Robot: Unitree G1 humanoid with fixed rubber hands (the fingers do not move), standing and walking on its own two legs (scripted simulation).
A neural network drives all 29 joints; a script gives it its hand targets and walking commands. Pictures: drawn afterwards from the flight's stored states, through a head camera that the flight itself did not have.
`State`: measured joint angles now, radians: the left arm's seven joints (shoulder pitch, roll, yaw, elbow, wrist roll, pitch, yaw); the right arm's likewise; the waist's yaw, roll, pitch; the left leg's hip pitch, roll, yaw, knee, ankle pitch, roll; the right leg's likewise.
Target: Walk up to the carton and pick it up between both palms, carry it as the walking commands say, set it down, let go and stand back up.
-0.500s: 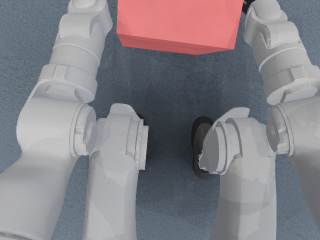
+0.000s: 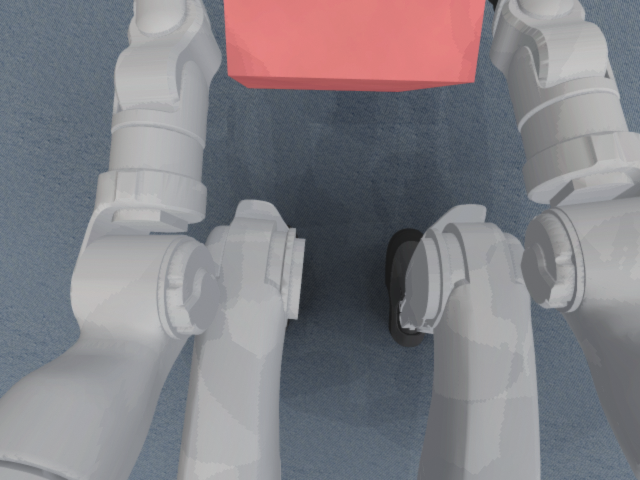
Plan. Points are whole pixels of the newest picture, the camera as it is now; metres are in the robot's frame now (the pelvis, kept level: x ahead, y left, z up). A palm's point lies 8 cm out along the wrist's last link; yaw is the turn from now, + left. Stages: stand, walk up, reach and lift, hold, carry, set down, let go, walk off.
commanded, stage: reach and lift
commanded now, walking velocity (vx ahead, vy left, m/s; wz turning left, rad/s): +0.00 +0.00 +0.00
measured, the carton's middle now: (338, 14) +0.54 +0.02 -0.21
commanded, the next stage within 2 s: none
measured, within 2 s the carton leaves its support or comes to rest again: neither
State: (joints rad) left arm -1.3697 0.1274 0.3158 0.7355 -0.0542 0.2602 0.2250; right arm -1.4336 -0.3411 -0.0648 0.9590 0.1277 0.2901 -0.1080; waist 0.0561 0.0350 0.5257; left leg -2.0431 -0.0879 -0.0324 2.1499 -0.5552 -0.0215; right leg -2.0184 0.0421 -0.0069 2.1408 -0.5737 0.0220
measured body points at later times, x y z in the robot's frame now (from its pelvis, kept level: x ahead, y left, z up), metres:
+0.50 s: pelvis -0.02 +0.00 +0.04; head +0.32 +0.01 +0.32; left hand +0.53 +0.16 -0.06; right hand +0.55 -0.14 -0.08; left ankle +0.13 +0.11 -0.36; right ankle +0.13 -0.12 -0.36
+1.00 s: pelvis -0.02 +0.00 +0.10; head +0.31 +0.01 +0.39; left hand +0.51 +0.16 +0.00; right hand +0.53 -0.14 -0.01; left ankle +0.13 +0.11 -0.36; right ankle +0.13 -0.12 -0.36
